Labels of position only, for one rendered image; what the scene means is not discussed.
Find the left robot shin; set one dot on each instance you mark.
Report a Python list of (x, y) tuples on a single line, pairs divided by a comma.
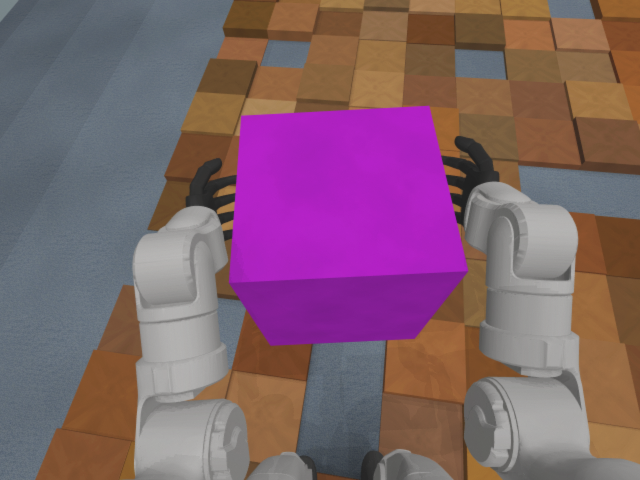
[(291, 453)]

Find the robot left upper arm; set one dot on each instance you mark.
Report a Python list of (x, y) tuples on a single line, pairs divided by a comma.
[(193, 440)]

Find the left robot forearm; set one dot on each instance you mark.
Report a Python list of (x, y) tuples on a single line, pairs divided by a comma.
[(176, 301)]

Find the robot right upper arm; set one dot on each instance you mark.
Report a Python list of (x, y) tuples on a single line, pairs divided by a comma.
[(532, 428)]

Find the carton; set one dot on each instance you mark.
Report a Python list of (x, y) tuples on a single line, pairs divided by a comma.
[(344, 228)]

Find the robot left hand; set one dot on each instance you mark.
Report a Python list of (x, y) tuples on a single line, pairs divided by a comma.
[(202, 191)]

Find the robot right hand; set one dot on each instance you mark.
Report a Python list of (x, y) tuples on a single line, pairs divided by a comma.
[(480, 172)]

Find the robot left thigh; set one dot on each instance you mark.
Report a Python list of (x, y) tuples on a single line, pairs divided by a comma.
[(281, 467)]

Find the right robot forearm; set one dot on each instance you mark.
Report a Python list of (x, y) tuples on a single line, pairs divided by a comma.
[(530, 271)]

